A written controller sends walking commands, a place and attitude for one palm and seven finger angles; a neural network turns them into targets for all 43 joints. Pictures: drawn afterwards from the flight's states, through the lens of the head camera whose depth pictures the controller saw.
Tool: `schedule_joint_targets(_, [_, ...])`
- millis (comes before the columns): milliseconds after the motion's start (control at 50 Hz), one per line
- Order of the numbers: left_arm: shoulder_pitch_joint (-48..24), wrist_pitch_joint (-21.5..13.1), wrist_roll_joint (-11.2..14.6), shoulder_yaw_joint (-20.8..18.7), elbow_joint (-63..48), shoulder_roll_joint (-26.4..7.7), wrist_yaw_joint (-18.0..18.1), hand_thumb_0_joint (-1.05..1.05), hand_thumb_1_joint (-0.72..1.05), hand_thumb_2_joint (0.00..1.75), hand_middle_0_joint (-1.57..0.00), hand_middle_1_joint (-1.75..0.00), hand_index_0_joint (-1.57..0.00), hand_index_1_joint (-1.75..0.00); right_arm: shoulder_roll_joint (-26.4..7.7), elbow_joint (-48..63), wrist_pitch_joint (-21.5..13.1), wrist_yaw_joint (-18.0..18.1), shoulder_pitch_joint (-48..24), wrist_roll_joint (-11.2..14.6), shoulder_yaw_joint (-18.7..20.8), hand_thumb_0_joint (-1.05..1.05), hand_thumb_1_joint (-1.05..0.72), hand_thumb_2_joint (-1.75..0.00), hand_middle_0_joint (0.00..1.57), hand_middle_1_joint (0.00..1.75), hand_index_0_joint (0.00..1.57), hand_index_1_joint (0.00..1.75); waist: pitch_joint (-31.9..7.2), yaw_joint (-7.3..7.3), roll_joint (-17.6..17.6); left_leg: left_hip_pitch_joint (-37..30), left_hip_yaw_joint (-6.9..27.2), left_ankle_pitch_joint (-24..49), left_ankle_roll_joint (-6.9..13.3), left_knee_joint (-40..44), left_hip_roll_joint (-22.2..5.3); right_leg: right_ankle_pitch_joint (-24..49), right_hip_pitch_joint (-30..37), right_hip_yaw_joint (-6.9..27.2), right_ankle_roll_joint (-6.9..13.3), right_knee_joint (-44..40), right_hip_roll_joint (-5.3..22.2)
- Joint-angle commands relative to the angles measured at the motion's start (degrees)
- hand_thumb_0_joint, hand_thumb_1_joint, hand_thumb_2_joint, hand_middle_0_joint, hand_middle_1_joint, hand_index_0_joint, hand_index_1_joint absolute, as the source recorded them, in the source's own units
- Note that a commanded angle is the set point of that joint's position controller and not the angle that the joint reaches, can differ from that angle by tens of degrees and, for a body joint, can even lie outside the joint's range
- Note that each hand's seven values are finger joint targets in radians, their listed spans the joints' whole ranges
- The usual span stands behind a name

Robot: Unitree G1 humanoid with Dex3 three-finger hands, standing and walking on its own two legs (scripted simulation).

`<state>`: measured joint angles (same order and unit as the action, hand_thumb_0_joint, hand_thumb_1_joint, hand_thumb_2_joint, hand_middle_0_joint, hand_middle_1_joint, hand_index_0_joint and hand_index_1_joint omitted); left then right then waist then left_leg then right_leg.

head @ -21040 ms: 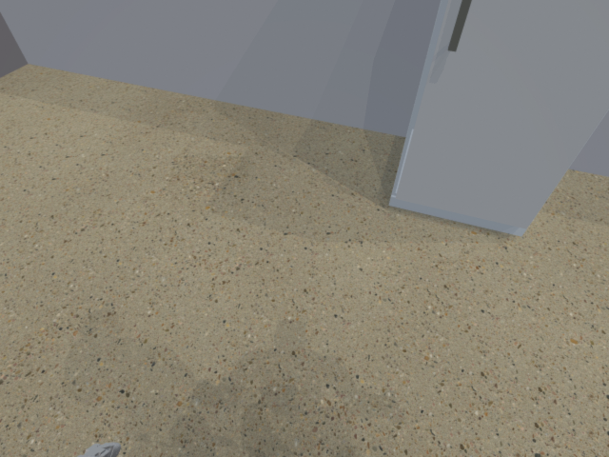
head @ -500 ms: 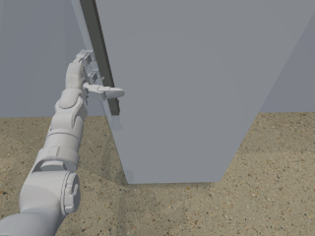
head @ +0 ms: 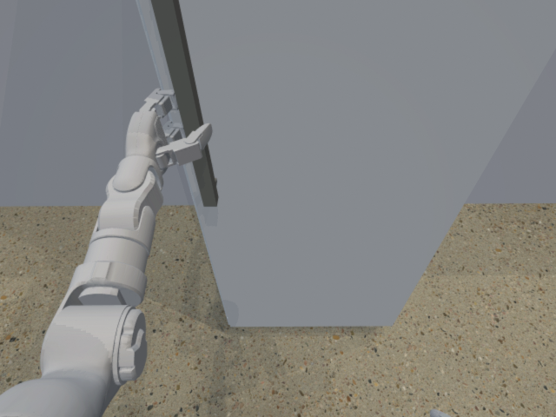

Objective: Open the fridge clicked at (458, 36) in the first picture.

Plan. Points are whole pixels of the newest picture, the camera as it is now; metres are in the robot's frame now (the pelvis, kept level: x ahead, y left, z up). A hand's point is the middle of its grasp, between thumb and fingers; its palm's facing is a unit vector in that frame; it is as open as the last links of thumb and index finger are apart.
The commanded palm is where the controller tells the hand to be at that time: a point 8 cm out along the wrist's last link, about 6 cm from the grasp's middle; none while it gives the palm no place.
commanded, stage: grip the handle and tug to test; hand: left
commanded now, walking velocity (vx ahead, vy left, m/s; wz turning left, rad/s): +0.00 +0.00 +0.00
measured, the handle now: (189, 85) +0.51 +0.14 +0.24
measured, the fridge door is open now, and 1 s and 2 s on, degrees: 0 2 29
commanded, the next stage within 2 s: pull the door a little, standing still in 0.72 s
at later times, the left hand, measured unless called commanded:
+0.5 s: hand (193, 141) +0.44 +0.13 +0.19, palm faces +0.04 -1.00 +0.02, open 7.5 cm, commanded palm +0.41 +0.18 +0.18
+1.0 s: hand (192, 150) +0.42 +0.13 +0.19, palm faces +0.03 -1.00 +0.01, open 7.4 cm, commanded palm +0.38 +0.18 +0.18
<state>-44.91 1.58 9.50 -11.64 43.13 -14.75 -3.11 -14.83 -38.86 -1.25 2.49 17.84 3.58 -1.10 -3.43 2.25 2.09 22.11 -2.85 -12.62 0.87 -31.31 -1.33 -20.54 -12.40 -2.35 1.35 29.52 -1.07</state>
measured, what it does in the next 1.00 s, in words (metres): stands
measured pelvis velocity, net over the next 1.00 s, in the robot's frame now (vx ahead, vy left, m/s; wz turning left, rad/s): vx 0.02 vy -0.01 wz -0.01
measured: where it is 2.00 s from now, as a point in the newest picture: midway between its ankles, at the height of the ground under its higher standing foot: outside the picture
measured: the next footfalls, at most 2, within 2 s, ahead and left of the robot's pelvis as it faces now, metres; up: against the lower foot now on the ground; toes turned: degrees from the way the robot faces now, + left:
none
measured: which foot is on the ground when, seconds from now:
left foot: down 0.00-1.00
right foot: down 0.00-1.00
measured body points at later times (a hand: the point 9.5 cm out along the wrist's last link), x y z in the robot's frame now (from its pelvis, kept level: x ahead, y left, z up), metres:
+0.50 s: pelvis -0.01 +0.00 +0.00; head +0.00 -0.01 +0.45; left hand +0.44 +0.19 +0.19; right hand +0.08 -0.26 -0.12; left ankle +0.04 +0.11 -0.73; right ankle -0.06 -0.10 -0.73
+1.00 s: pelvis +0.02 -0.01 +0.00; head +0.01 -0.03 +0.45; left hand +0.42 +0.18 +0.19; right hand +0.16 -0.26 -0.10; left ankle +0.04 +0.11 -0.73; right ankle -0.06 -0.10 -0.73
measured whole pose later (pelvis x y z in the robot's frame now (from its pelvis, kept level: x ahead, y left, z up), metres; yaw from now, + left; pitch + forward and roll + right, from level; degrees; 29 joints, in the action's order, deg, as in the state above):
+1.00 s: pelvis +0.02 -0.01 +0.00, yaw +0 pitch +2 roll +0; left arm -32.6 10.5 10.5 -10.7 24.1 -12.6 -2.1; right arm -14.6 -35.9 1.4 2.9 13.7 3.7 -1.3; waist -3.9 0.7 2.0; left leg 17.1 -3.4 -13.0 0.2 -28.3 -1.2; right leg -20.7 -7.5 -1.7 1.8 26.4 -1.1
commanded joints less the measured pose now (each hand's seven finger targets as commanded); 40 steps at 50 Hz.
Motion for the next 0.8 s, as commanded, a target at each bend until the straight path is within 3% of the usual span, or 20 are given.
schedule_joint_targets(0, [-28.5,-3.1,0.4,-2.2,-11.9,-10.5,-0.4,0.00,0.90,0.90,-0.45,-1.40,-0.45,-1.40,-7.5,6.6,-2.0,0.9,-0.9,-0.1,3.0,0.00,-0.90,-0.90,0.20,0.30,0.20,0.30,-16.2,0.82,-3.2,-18.1,2.8,15.9,2.0,0.3,1.1,25.4,-5.2,0.6,-0.6,-3.7,-1.1])
schedule_joint_targets(20, [-28.9,-3.0,0.3,-1.5,-11.8,-9.9,-0.5,0.00,0.90,0.90,-0.45,-1.40,-0.45,-1.40,-7.5,6.6,-2.0,0.9,-1.0,-0.1,3.0,0.00,-0.90,-0.90,0.20,0.30,0.20,0.30,-15.9,1.03,-3.0,-18.0,2.7,15.0,2.1,0.4,1.2,24.6,-5.6,0.7,-0.7,-3.9,-1.0])
schedule_joint_targets(60, [-27.0,-2.9,0.3,-3.5,-10.7,-12.0,-0.3,0.00,0.90,0.90,-0.45,-1.40,-0.45,-1.40,-7.7,6.7,-1.9,1.0,-1.1,0.0,3.0,0.00,-0.90,-0.90,0.20,0.30,0.20,0.30,-15.7,0.34,-3.9,-16.7,2.3,14.7,2.2,0.4,1.3,25.2,-4.5,1.0,-0.8,-4.0,-0.9])
schedule_joint_targets(80, [-28.8,-2.9,0.2,-2.4,-10.5,-11.2,-0.4,0.00,0.90,0.90,-0.45,-1.40,-0.45,-1.40,-7.6,6.6,-1.7,1.1,-0.9,-0.2,2.7,0.00,-0.90,-0.90,0.20,0.30,0.20,0.30,-14.9,0.97,-3.8,-16.5,2.6,14.3,2.2,0.6,1.3,24.7,-4.8,0.8,-0.7,-4.0,-0.8])
schedule_joint_targets(160, [-27.9,-3.5,0.0,-2.2,-11.8,-10.8,-0.3,0.00,0.90,0.90,-0.45,-1.40,-0.45,-1.40,-7.5,7.0,-1.9,1.0,-1.1,0.0,3.0,0.00,-0.90,-0.90,0.20,0.30,0.20,0.30,-17.0,0.42,-2.3,-18.3,2.7,15.7,2.1,0.3,1.1,24.9,-5.0,0.8,-0.5,-3.6,-1.0])
schedule_joint_targets(180, [-29.9,-3.4,0.0,-0.7,-12.2,-9.5,-0.3,0.00,0.90,0.90,-0.45,-1.40,-0.45,-1.40,-7.3,6.9,-1.9,1.0,-1.2,-0.1,2.9,0.00,-0.90,-0.90,0.20,0.30,0.20,0.30,-16.2,1.14,-0.9,-18.3,2.7,14.9,2.0,0.3,1.2,24.0,-5.8,0.7,-0.5,-3.8,-1.0])
schedule_joint_targets(200, [-30.8,-3.4,0.0,-0.9,-10.8,-9.6,-0.2,0.00,0.90,0.90,-0.45,-1.40,-0.45,-1.40,-7.4,6.4,-2.0,1.0,-0.6,-0.1,2.9,0.00,-0.90,-0.90,0.20,0.30,0.20,0.30,-15.8,1.52,-2.3,-18.1,3.0,14.3,2.0,0.3,1.1,23.1,-6.4,0.6,-0.6,-4.0,-1.1])
schedule_joint_targets(240, [-30.1,-3.7,0.0,-2.2,-9.6,-11.1,0.1,0.00,0.90,0.90,-0.45,-1.40,-0.45,-1.40,-7.7,6.4,-1.9,1.1,0.0,-0.4,3.0,0.00,-0.90,-0.90,0.20,0.30,0.20,0.30,-15.4,1.39,-4.0,-16.9,2.9,13.6,2.2,0.4,1.2,22.6,-5.4,0.6,-0.7,-4.1,-0.9])
schedule_joint_targets(260, [-29.6,-3.8,-0.4,-2.5,-9.2,-11.7,0.0,0.00,0.90,0.90,-0.45,-1.40,-0.45,-1.40,-7.7,6.5,-1.9,1.1,-0.6,-0.1,3.0,0.00,-0.90,-0.90,0.20,0.30,0.20,0.30,-15.6,0.92,-3.2,-16.8,2.8,12.9,2.1,0.6,1.1,22.3,-5.9,0.9,-0.6,-4.0,-0.9])
schedule_joint_targets(280, [-31.7,-4.0,-0.3,-0.6,-9.7,-9.8,-0.2,0.00,0.90,0.90,-0.45,-1.40,-0.45,-1.40,-7.5,6.5,-2.0,1.1,-0.6,-0.2,2.9,0.00,-0.90,-0.90,0.20,0.30,0.20,0.30,-15.5,1.69,-2.5,-17.3,2.9,12.6,2.1,0.6,1.2,21.8,-6.5,0.8,-0.6,-4.1,-0.9])
schedule_joint_targets(400, [-28.8,-4.5,-0.1,0.0,-11.3,-8.4,0.0,0.00,0.90,0.90,-0.45,-1.40,-0.45,-1.40,-7.4,6.6,-2.6,0.6,-0.5,-0.1,3.1,0.00,-0.90,-0.90,0.20,0.30,0.20,0.30,-17.1,0.88,-1.0,-19.3,3.2,13.9,1.8,0.4,0.9,21.5,-7.0,0.4,-0.3,-3.8,-1.2])
schedule_joint_targets(460, [-24.8,-4.5,0.1,-1.3,-13.2,-9.9,-0.2,0.00,0.90,0.90,-0.45,-1.40,-0.45,-1.40,-7.7,7.4,-2.6,0.6,-1.3,0.0,3.1,0.00,-0.90,-0.90,0.20,0.30,0.20,0.30,-17.6,-0.16,-3.5,-18.0,2.8,14.5,2.1,0.8,1.0,23.7,-4.1,0.6,-0.5,-3.7,-1.1])
schedule_joint_targets(480, [-25.1,-4.4,0.3,0.1,-14.8,-8.1,-0.5,0.00,0.90,0.90,-0.45,-1.40,-0.45,-1.40,-7.4,7.7,-2.7,0.5,-1.7,0.1,3.1,0.00,-0.90,-0.90,0.20,0.30,0.20,0.30,-17.5,-0.04,-2.1,-18.6,2.7,14.9,2.0,0.8,1.1,24.2,-4.2,0.6,-0.4,-3.7,-1.2])
schedule_joint_targets(540, [-21.1,-3.6,0.6,-1.1,-16.0,-9.2,-0.5,0.00,0.90,0.90,-0.45,-1.40,-0.45,-1.40,-7.6,8.2,-2.5,0.5,-1.8,0.1,3.2,0.00,-0.90,-0.90,0.20,0.30,0.20,0.30,-17.3,-0.84,-3.4,-18.2,2.6,15.9,2.1,1.0,1.1,24.9,-2.3,0.3,-0.4,-3.9,-1.2])
schedule_joint_targets(600, [-18.3,-2.7,0.8,-0.8,-21.2,-8.1,-0.7,0.00,0.90,0.90,-0.45,-1.40,-0.45,-1.40,-7.1,9.0,-2.7,0.2,-3.0,0.2,3.2,0.00,-0.90,-0.90,0.20,0.30,0.20,0.30,-18.5,-1.53,-1.6,-20.0,2.2,18.3,2.0,1.0,1.1,28.0,-1.7,0.5,-0.4,-3.6,-1.2])
schedule_joint_targets(640, [-12.9,-1.9,1.0,-0.9,-24.1,-7.8,-0.7,0.00,0.90,0.90,-0.45,-1.40,-0.45,-1.40,-7.3,9.8,-2.6,0.1,-3.5,0.1,3.2,0.00,-0.90,-0.90,0.20,0.30,0.20,0.30,-19.7,-2.41,-3.1,-20.3,1.9,21.4,2.1,1.0,1.0,30.6,0.9,0.2,-0.4,-3.2,-1.1])
schedule_joint_targets(680, [-11.1,-0.7,1.3,-0.5,-28.0,-6.9,-0.8,0.00,0.90,0.90,-0.45,-1.40,-0.45,-1.40,-7.0,10.3,-2.5,-0.2,-4.6,0.3,3.1,0.00,-0.90,-0.90,0.20,0.30,0.20,0.30,-19.0,-2.63,-2.1,-20.8,1.7,23.0,2.0,1.0,0.9,32.8,0.9,0.2,-0.5,-3.1,-1.1])
schedule_joint_targets(740, [-11.4,1.6,1.1,0.9,-29.5,-5.7,-0.3,0.00,0.90,0.90,-0.45,-1.40,-0.45,-1.40,-7.0,10.2,-2.0,0.2,-4.8,0.3,3.2,0.00,-0.90,-0.90,0.20,0.30,0.20,0.30,-16.8,-1.65,-3.6,-21.0,1.5,22.8,2.2,1.1,0.9,32.7,0.6,0.0,-0.7,-3.9,-1.2])
schedule_joint_targets(760, [-11.4,2.3,0.9,0.3,-30.6,-6.4,-0.1,0.00,0.90,0.90,-0.45,-1.40,-0.45,-1.40,-7.0,10.2,-1.9,0.2,-5.3,0.3,3.2,0.00,-0.90,-0.90,0.20,0.30,0.20,0.30,-16.6,-1.86,-3.0,-21.4,1.6,23.2,2.2,1.3,0.8,33.2,-0.1,0.2,-0.8,-3.9,-1.2])
schedule_joint_targets(780, [-12.2,3.1,0.8,1.9,-32.1,-4.5,0.0,0.00,0.90,0.90,-0.45,-1.40,-0.45,-1.40,-6.7,10.4,-1.8,0.3,-5.7,0.3,3.1,0.00,-0.90,-0.90,0.20,0.30,0.20,0.30,-17.3,-1.49,-1.8,-22.2,1.6,23.5,2.2,1.2,1.0,33.3,-0.2,0.3,-0.8,-3.9,-1.1])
